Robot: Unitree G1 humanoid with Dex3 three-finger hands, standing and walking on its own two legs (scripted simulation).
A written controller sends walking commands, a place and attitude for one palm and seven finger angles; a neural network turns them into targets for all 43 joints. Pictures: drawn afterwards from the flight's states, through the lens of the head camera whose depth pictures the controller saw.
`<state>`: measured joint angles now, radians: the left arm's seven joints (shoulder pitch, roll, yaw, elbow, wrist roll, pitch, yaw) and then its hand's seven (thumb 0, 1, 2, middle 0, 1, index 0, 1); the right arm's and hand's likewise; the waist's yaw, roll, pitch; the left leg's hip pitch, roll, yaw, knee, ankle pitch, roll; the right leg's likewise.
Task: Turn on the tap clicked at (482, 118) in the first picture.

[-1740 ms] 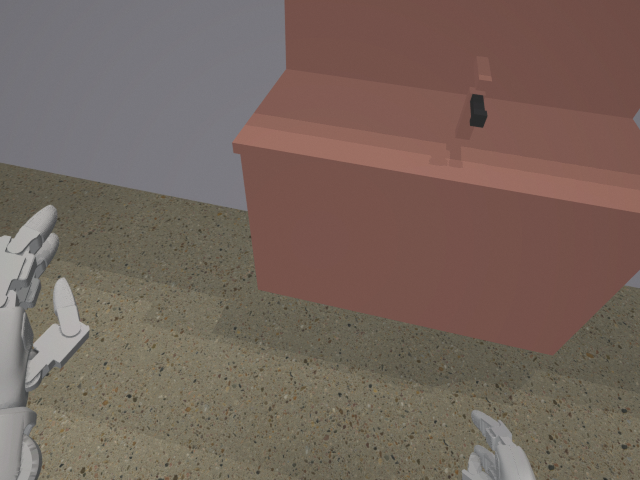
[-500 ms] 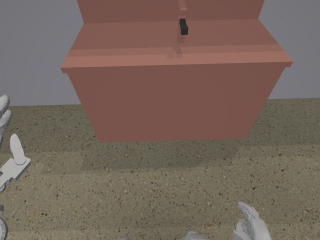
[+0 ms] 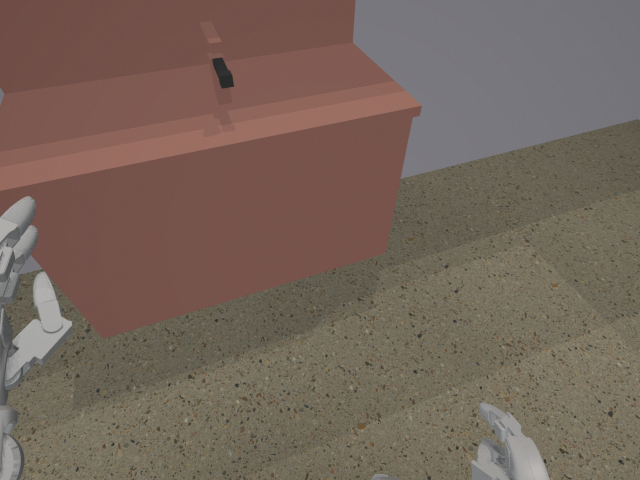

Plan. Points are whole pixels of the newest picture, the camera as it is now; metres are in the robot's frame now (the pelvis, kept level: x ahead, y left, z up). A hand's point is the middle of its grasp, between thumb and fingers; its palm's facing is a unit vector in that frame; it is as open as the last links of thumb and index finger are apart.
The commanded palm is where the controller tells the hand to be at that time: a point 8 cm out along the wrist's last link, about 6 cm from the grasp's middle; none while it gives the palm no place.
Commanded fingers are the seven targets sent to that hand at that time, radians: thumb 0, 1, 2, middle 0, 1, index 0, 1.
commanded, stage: walk to a spot facing it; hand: left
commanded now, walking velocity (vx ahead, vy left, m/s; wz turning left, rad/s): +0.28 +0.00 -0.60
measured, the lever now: (225, 79) +0.89 +0.31 +0.07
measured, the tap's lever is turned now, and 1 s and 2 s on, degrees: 0 0 0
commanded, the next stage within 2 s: turn to face it in 0.84 s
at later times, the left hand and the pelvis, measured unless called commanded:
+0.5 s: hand (192, 249) +0.29 +0.16 +0.18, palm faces +0.20 -0.90 -0.38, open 7.4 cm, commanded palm +0.25 +0.21 +0.19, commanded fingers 0.00 0.90 0.90 -0.20 -0.30 -0.20 -0.30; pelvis +0.02 -0.02 +0.00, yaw -15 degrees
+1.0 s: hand (315, 196) +0.38 +0.05 +0.18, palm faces +0.06 -0.90 -0.43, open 7.4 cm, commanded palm +0.35 +0.11 +0.19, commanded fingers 0.00 0.90 0.90 -0.20 -0.30 -0.20 -0.30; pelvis +0.10 -0.10 +0.00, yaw -20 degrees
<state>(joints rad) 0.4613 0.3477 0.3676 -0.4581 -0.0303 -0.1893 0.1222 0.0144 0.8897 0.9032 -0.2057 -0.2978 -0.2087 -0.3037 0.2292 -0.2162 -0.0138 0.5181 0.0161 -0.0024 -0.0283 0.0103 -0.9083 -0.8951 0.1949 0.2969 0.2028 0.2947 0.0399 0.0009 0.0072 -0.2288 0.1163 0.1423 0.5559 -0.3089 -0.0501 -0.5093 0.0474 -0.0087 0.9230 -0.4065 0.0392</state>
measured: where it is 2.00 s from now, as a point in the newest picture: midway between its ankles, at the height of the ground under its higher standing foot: outside the picture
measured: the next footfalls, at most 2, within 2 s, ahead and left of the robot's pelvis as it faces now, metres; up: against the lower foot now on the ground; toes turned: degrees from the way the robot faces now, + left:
right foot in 0.08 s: +0.07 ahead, -0.12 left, +0.00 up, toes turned -8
left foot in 0.44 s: +0.12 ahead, +0.10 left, +0.00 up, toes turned -7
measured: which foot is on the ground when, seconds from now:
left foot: down 0.00-0.10, up 0.12-0.42, down 0.44-0.74, up 0.76-1.00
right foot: up 0.00-0.06, down 0.08-0.46, up 0.48-0.72, down 0.74-1.00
